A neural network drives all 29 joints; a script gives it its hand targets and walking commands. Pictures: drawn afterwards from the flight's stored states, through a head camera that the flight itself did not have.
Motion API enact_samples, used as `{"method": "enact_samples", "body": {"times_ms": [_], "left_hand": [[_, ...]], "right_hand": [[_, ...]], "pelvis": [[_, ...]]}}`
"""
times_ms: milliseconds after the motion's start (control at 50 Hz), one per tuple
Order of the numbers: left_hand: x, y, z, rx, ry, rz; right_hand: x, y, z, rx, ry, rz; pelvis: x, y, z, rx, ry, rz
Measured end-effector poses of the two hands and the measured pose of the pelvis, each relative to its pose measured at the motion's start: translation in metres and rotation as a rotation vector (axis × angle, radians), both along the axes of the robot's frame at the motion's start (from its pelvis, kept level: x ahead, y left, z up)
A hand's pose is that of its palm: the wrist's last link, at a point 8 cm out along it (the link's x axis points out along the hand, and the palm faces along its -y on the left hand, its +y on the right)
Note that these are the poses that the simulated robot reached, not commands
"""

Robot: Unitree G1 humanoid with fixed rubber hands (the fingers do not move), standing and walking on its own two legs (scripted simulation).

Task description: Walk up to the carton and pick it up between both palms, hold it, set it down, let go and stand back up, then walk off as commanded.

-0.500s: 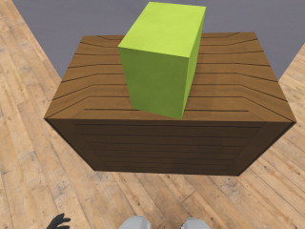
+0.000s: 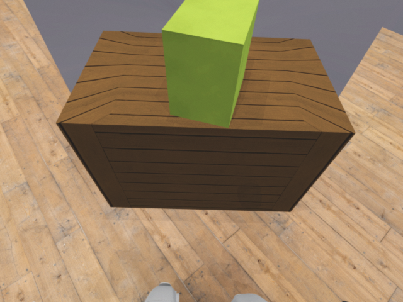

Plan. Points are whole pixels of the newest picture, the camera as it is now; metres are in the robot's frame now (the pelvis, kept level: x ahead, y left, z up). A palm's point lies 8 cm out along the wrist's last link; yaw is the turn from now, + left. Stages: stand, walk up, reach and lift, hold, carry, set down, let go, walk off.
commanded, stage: walk off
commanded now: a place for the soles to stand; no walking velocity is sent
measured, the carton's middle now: (212, 59) +0.78 -0.03 +0.03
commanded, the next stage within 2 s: none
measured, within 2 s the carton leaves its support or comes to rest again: neither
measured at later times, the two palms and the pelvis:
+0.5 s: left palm out of the picture -0.03 +0.31 -0.09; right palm out of the picture -0.05 -0.32 -0.12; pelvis -0.14 +0.00 -0.01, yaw +3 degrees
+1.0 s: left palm out of the picture -0.23 +0.30 -0.11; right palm out of the picture -0.19 -0.31 -0.11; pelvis -0.26 -0.01 +0.00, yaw +1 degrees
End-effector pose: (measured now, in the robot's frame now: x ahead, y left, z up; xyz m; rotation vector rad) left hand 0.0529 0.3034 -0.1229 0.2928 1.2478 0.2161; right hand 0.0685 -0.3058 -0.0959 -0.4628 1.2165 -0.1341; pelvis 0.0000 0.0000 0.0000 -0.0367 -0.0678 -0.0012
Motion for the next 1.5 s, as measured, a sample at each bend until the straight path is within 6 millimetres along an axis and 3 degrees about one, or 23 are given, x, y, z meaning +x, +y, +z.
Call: {"method": "enact_samples", "body": {"times_ms": [80,140,260,380,480,560,640,720,820,940,980,1040,1140,1260,1360,1400,1500], "left_hand": [[-0.026,-0.017,0.004,0.033,-0.007,0.007],[-0.044,-0.020,0.022,0.065,-0.001,0.016],[-0.051,-0.016,0.046,0.119,-0.069,-0.007],[-0.057,-0.010,0.051,0.126,-0.169,-0.025],[-0.077,0.004,0.040,0.098,-0.215,-0.019],[-0.101,0.022,0.019,0.059,-0.227,-0.009],[-0.137,0.027,0.009,0.028,-0.166,0.008],[-0.179,0.027,0.004,0.008,-0.088,0.019],[-0.228,0.022,-0.001,0.009,-0.007,0.031],[-0.267,0.003,-0.002,0.038,0.014,0.032],[-0.280,-0.001,0.007,0.046,0.017,0.036],[-0.290,0.002,0.023,0.077,0.006,0.035],[-0.291,0.012,0.039,0.120,-0.071,0.013],[-0.300,0.027,0.040,0.125,-0.167,-0.001],[-0.321,0.048,0.021,0.084,-0.217,0.001],[-0.332,0.056,0.008,0.062,-0.214,0.009],[-0.379,0.057,-0.002,0.009,-0.142,0.021]], "right_hand": [[-0.023,-0.020,-0.017,0.029,0.014,-0.006],[-0.037,-0.028,-0.018,0.051,0.018,-0.008],[-0.061,-0.040,-0.025,0.055,0.042,0.014],[-0.089,-0.032,-0.029,0.049,0.058,0.040],[-0.115,-0.018,-0.026,0.021,0.051,0.054],[-0.141,-0.001,-0.022,-0.017,0.037,0.058],[-0.167,0.018,-0.007,-0.012,0.016,0.043],[-0.187,0.025,0.002,-0.010,0.011,0.029],[-0.211,0.019,0.002,-0.009,0.006,0.019],[-0.244,-0.002,-0.015,0.018,0.010,0.007],[-0.254,-0.006,-0.016,0.027,0.019,0.006],[-0.265,-0.011,-0.016,0.040,0.013,0.004],[-0.287,-0.015,-0.022,0.035,0.037,0.026],[-0.320,0.002,-0.025,0.026,0.051,0.047],[-0.352,0.023,-0.023,-0.012,0.034,0.053],[-0.368,0.034,-0.022,-0.024,0.021,0.052],[-0.402,0.057,-0.002,-0.013,-0.008,0.019]], "pelvis": [[-0.025,-0.022,-0.006,0.039,-0.017,0.005],[-0.039,-0.029,0.001,0.072,-0.028,0.009],[-0.067,-0.030,0.004,0.086,0.002,0.019],[-0.101,-0.022,0.000,0.074,0.019,0.044],[-0.133,-0.005,-0.006,0.059,0.014,0.060],[-0.160,0.016,-0.016,0.037,0.010,0.064],[-0.181,0.023,-0.007,0.010,-0.009,0.050],[-0.197,0.025,0.000,-0.002,-0.004,0.039],[-0.218,0.019,-0.001,-0.003,-0.008,0.027],[-0.250,-0.004,-0.009,0.024,-0.022,0.021],[-0.260,-0.010,-0.005,0.044,-0.035,0.026],[-0.273,-0.010,0.001,0.069,-0.038,0.026],[-0.299,-0.004,0.001,0.072,-0.012,0.036],[-0.336,0.013,-0.003,0.061,0.003,0.058],[-0.373,0.038,-0.015,0.037,0.008,0.067],[-0.388,0.048,-0.020,0.028,-0.007,0.065],[-0.416,0.054,-0.008,-0.005,-0.021,0.044]]}}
